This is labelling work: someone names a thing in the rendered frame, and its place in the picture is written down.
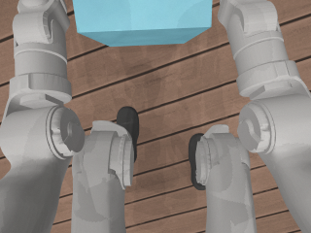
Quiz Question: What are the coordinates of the left robot upper arm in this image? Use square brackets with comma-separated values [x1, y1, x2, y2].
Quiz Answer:
[0, 105, 86, 233]

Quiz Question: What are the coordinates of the robot right thigh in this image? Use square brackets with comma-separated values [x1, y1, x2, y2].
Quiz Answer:
[195, 132, 258, 233]

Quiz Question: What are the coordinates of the carton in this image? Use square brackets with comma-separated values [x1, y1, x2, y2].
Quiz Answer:
[72, 0, 213, 47]

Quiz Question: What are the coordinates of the robot left forearm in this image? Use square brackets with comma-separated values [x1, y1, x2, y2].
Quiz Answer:
[0, 0, 72, 150]

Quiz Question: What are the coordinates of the right robot upper arm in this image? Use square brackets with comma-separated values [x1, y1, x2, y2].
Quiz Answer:
[237, 93, 311, 233]

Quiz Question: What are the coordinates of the robot right forearm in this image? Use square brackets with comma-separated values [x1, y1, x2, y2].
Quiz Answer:
[217, 0, 311, 101]

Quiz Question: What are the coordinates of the right robot shin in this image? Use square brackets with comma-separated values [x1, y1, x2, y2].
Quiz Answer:
[195, 124, 251, 185]

